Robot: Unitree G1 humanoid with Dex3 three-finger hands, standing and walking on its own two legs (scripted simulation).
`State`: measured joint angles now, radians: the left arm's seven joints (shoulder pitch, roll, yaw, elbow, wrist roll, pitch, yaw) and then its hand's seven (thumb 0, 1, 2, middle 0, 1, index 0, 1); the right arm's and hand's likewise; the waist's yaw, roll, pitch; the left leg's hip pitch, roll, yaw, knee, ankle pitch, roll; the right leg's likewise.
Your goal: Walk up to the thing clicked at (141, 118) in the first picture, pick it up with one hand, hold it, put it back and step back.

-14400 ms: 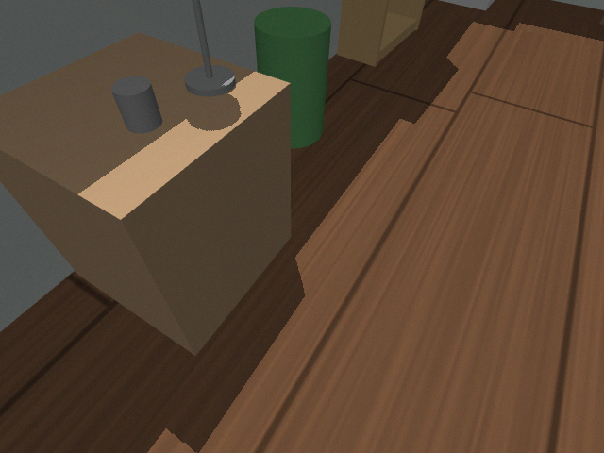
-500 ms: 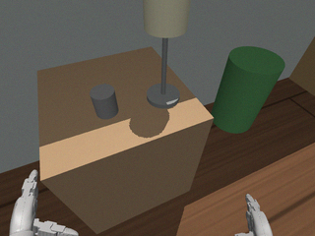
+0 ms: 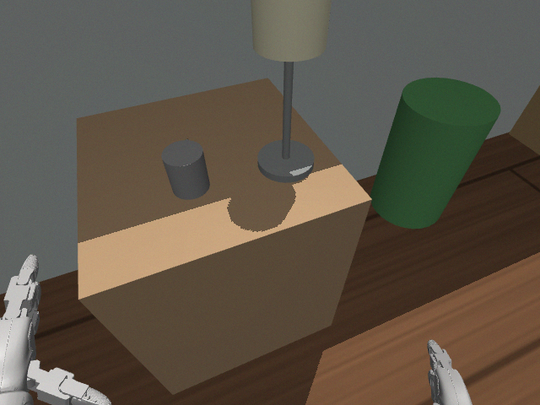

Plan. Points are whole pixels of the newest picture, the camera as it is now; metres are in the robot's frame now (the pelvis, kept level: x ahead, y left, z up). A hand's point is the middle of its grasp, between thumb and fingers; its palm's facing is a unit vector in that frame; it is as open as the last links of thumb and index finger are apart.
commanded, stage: rise first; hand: left
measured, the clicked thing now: (187, 165) +0.59 +0.21 -0.01
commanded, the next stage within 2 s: go down in 0.58 s
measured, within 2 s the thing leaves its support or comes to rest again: neither
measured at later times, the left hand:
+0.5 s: hand (55, 329) +0.18 +0.26 +0.09, palm faces +0.35 -0.83 -0.43, open 17.6 cm
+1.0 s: hand (40, 297) +0.22 +0.29 +0.11, palm faces +0.40 -0.85 -0.33, open 17.6 cm
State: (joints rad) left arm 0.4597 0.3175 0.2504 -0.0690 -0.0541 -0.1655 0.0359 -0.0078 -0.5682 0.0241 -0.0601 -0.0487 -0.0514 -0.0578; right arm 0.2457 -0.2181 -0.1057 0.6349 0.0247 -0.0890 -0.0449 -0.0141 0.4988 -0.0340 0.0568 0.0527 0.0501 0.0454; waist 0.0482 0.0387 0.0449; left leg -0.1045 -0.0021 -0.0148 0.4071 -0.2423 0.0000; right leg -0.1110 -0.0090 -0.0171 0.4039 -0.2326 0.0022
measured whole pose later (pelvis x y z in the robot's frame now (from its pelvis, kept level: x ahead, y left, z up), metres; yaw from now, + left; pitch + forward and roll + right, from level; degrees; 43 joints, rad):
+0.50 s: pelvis +0.00 -0.01 +0.00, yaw +1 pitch -3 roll +0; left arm 0.46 0.34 0.31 -0.12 -0.05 -0.25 0.03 -0.01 -0.57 0.04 -0.06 -0.05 -0.06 -0.06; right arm 0.24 -0.22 -0.12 0.65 0.03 -0.11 -0.04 -0.01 0.50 -0.05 0.06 0.06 0.05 0.05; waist 0.06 0.04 0.05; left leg -0.10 0.00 -0.03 0.40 -0.24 -0.01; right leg -0.11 -0.01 -0.03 0.41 -0.24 -0.01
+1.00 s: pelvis +0.00 +0.00 -0.01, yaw +1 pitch -2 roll +0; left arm 0.27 0.35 0.41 0.02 -0.11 -0.31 -0.06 -0.01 -0.60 0.05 -0.07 -0.08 -0.07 -0.08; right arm 0.21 -0.23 -0.14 0.67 0.02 -0.09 -0.04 -0.01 0.52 -0.05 0.06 0.05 0.05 0.05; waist 0.04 0.02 0.02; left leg -0.18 -0.01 -0.04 0.49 -0.28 0.00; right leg -0.18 -0.02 -0.04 0.49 -0.28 0.00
